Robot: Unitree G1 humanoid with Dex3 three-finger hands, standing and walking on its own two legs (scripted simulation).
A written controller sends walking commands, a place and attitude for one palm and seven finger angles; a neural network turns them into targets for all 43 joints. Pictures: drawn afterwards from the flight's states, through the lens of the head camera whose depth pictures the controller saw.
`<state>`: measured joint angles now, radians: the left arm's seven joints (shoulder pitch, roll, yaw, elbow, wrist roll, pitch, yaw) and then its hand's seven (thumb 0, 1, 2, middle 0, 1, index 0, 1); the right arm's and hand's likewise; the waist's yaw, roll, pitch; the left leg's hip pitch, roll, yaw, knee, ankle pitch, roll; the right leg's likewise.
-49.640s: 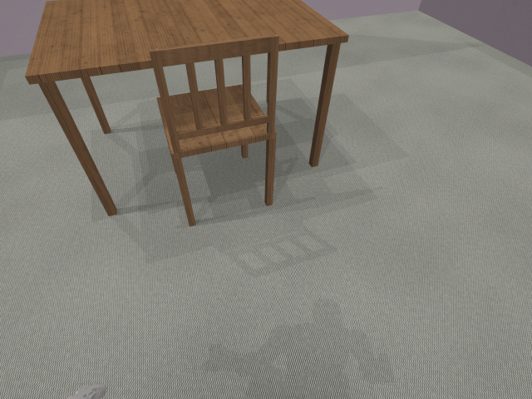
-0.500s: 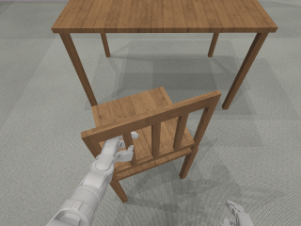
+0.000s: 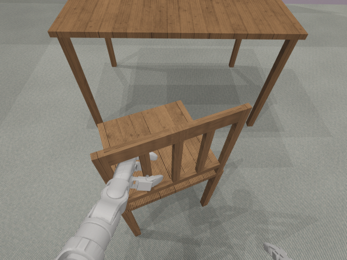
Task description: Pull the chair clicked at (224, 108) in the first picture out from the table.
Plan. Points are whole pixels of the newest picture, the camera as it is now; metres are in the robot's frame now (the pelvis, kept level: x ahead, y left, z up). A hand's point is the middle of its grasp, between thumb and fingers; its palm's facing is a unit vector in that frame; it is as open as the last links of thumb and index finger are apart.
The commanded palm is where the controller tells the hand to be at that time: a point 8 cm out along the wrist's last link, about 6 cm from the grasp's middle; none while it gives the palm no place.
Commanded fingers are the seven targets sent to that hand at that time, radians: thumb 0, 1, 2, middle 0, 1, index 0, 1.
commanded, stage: open the thumb and straighten the fingers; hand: left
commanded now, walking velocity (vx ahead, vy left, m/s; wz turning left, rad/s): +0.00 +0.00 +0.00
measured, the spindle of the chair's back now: (176, 162) +0.40 -0.02 -0.10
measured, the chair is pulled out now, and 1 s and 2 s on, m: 0.47 0.47 0.47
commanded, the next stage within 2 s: draw the fingers out of the gap in 0.50 s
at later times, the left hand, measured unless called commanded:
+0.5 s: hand (147, 176) +0.33 +0.06 -0.03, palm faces -0.20 -0.97 -0.16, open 17.0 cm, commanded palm +0.31 +0.11 -0.02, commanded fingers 0.00 -0.55 0.20 0.00 0.00 0.00 0.00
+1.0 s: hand (142, 203) +0.26 +0.07 -0.04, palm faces -0.20 -0.97 -0.15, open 17.5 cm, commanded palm +0.25 +0.12 -0.01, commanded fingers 0.00 -0.55 0.20 0.00 0.00 0.00 0.00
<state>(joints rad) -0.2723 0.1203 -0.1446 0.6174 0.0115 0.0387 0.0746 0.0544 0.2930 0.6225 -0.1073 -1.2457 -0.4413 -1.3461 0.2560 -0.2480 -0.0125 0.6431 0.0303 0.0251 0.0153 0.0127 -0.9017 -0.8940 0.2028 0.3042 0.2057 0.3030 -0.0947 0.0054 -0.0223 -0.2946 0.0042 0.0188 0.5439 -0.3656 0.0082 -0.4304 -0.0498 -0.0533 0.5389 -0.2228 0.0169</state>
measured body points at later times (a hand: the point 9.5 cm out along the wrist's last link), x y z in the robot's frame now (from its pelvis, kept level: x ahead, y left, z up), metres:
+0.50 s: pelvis -0.02 -0.02 -0.01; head +0.03 -0.04 +0.43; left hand +0.33 +0.11 -0.02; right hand +0.09 -0.27 -0.13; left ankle -0.06 +0.11 -0.73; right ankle +0.02 -0.13 -0.73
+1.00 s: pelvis -0.02 -0.02 -0.02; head +0.02 -0.04 +0.43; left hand +0.26 +0.12 -0.03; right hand +0.13 -0.27 -0.12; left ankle -0.06 +0.11 -0.73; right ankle +0.02 -0.13 -0.73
